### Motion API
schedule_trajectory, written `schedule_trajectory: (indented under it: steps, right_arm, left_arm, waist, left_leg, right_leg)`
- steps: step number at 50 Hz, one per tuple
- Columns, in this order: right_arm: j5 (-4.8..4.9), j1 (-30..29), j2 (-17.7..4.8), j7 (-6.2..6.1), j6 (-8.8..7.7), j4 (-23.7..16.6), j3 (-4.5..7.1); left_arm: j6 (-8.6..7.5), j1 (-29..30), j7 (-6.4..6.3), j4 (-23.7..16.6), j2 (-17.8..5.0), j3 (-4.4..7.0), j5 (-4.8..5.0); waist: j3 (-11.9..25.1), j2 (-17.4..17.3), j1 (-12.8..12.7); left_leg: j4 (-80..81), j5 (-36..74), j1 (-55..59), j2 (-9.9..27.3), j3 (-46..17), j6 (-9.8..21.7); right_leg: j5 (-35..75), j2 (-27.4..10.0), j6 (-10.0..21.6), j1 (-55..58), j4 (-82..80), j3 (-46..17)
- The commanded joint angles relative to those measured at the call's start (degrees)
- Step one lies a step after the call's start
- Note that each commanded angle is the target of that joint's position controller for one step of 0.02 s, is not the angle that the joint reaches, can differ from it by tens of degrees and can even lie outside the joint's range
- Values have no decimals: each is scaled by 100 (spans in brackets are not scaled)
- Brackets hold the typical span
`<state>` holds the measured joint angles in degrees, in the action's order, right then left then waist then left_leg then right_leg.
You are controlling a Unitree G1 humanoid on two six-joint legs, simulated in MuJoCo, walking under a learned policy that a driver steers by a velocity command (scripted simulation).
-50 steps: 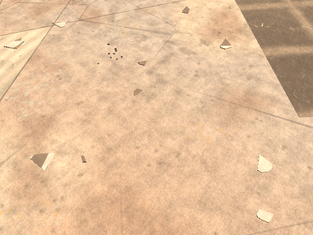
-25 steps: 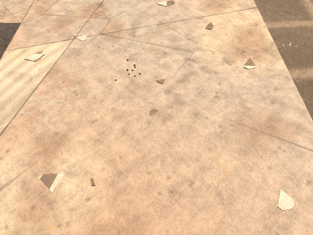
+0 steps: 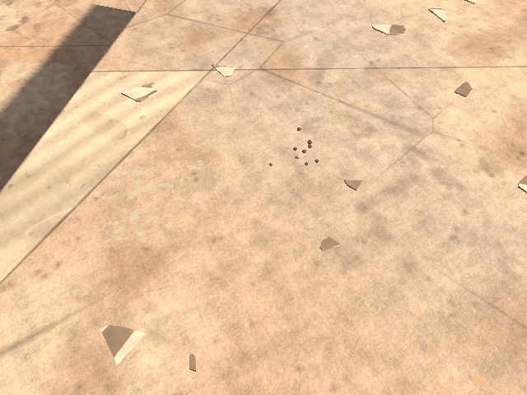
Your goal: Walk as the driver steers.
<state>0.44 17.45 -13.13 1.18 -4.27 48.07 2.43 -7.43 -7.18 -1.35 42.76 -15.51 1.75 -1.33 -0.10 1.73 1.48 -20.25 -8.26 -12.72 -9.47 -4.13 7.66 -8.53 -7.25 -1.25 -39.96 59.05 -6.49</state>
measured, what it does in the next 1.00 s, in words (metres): walks ahead: right foot, then left foot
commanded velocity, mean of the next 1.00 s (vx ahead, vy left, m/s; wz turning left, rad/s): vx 0.50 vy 0.00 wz -0.16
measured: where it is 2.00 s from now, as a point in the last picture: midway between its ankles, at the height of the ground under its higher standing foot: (332, 218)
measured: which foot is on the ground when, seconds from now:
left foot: down 0.00-0.26, up 0.28-0.66, down 0.68-1.00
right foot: up 0.00-0.22, down 0.24-0.70, up 0.72-1.00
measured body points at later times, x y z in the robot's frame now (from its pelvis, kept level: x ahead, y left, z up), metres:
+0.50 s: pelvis +0.27 -0.05 +0.01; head +0.30 -0.06 +0.46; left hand +0.28 +0.22 -0.11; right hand +0.47 -0.28 -0.09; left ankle +0.36 +0.12 -0.69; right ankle +0.26 -0.15 -0.74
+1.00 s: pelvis +0.51 -0.02 +0.00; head +0.53 -0.02 +0.45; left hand +0.75 +0.19 -0.09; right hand +0.48 -0.31 -0.11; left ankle +0.47 +0.10 -0.74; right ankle +0.61 -0.21 -0.67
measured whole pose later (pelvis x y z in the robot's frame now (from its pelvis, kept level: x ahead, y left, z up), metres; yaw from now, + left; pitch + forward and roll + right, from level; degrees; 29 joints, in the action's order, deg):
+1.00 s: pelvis +0.51 -0.02 +0.00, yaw -14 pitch +2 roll +2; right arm -0.4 19.6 -15.9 0.2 -5.7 47.9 3.9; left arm -2.0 -10.5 1.0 36.9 -17.6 3.9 1.1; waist -0.3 3.2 4.1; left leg -15.3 -13.8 -3.0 -1.1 7.2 1.1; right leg -4.0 -5.5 -0.2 -42.0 54.0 -3.9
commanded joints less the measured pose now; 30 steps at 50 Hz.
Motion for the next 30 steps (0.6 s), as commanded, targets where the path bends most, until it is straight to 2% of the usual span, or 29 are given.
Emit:
schedule_trajectory:
  steps: [1,3,6,7,9,10,11,12,13,14,15,16,17,18,20,22,24,27,30]
  right_arm:
    - [62,-100,-916,-134,-78,-478,228]
    - [110,132,-957,-153,-38,-464,248]
    - [139,351,-947,-165,16,-454,252]
    - [140,382,-930,-179,38,-465,247]
    - [69,400,-889,-209,68,-436,221]
    - [46,362,-871,-206,86,-439,205]
    - [11,321,-763,-188,82,-470,158]
    - [-60,211,-543,-153,49,-566,56]
    - [64,894,-388,-124,-43,-555,-7]
    - [86,955,-630,-107,-128,-557,-4]
    - [138,340,-1004,-76,-170,-650,79]
    - [67,-155,-961,-73,-193,-753,55]
    - [-45,-405,-868,-70,-230,-838,56]
    - [-123,-441,-814,-74,-250,-867,77]
    - [-145,-325,-613,-78,-251,-885,42]
    - [-157,-587,-488,-113,-242,-997,-12]
    - [-136,-1060,-366,-108,-255,-1110,-81]
    - [-44,-1560,-460,-66,-286,-1223,-68]
    - [8,-1791,-684,-48,-324,-1347,27]
  left_arm:
    - [47,119,-77,-388,-227,51,-18]
    - [36,550,-54,-541,-194,26,67]
    - [-37,916,39,-734,-382,70,157]
    - [-79,961,83,-779,-459,97,163]
    - [-160,734,172,-718,-557,130,153]
    - [-187,473,185,-649,-583,154,135]
    - [-205,-35,165,-516,-708,222,87]
    - [-212,-918,137,-387,-961,294,28]
    - [-130,-1791,141,-137,-1454,476,-7]
    - [-87,-1887,206,-59,-1124,420,159]
    - [-53,-1570,201,-145,-727,309,235]
    - [7,-1237,213,-271,-637,258,204]
    - [50,-1044,242,-310,-595,233,188]
    - [66,-968,255,-345,-521,198,153]
    - [94,-961,268,-339,-512,194,161]
    - [115,-1074,216,-305,-671,249,216]
    - [162,-1230,148,-256,-817,301,250]
    - [249,-1577,98,-184,-898,328,280]
    - [329,-1699,64,-178,-882,336,327]
  waist:
    - [-85,-433,-40]
    - [0,-576,176]
    - [105,-659,329]
    - [125,-674,317]
    - [212,-857,217]
    - [259,-949,74]
    - [510,-977,-154]
    - [1187,-627,-548]
    - [1904,1083,-500]
    - [1648,1539,-505]
    - [756,861,-544]
    - [328,238,-507]
    - [-37,-76,-398]
    - [-81,-109,-262]
    - [40,178,-118]
    - [84,323,-163]
    - [68,339,-291]
    - [75,450,-472]
    - [65,484,-440]
  left_leg:
    - [773,632,-988,1141,-1078,758]
    - [613,313,-637,1157,-1246,628]
    - [234,4,37,1395,-1781,590]
    - [61,-48,250,1467,-1984,571]
    - [-245,314,642,1712,-2071,518]
    - [-444,689,706,1690,-2025,443]
    - [-961,1418,694,1462,-1848,315]
    - [-2322,1406,194,1190,-1401,117]
    - [-4230,79,-1799,379,-506,-381]
    - [-5054,-2241,-2984,458,-480,-454]
    - [-5422,-1876,-3502,827,-570,-404]
    - [-5393,-1432,-3476,1021,-347,-402]
    - [-4965,-1122,-3410,1167,-245,-429]
    - [-4582,-926,-3117,1311,-219,-462]
    - [-3927,-825,-2640,1308,-8,-612]
    - [-3087,-559,-2357,1198,170,-783]
    - [-2160,125,-1930,1073,213,-866]
    - [-1390,881,-1422,861,162,-947]
    - [-886,708,-1092,803,-11,-876]
  right_leg:
    - [1030,333,-157,766,-1368,396]
    - [1258,530,-183,858,-2201,371]
    - [1084,651,-149,867,-2796,210]
    - [926,694,-96,932,-2996,154]
    - [659,662,108,1192,-3153,267]
    - [573,701,269,1552,-3337,405]
    - [490,704,503,2288,-3477,440]
    - [609,14,951,3612,-3332,-250]
    - [-255,-974,1994,5698,-3528,-2441]
    - [-1407,-1433,2170,5927,-4245,-3937]
    - [-1913,-1287,1911,5314,-4353,-3537]
    - [-1498,-1028,1749,4645,-4432,-2860]
    - [-818,-776,1701,4050,-4563,-2422]
    - [-195,-551,1607,3674,-4654,-2077]
    - [681,-224,1588,3261,-4741,-1566]
    - [1179,-70,1609,2975,-4772,-1164]
    - [1198,63,1505,2680,-4735,-933]
    - [834,54,1395,2567,-4601,-1054]
    - [312,-82,1257,2813,-4321,-1525]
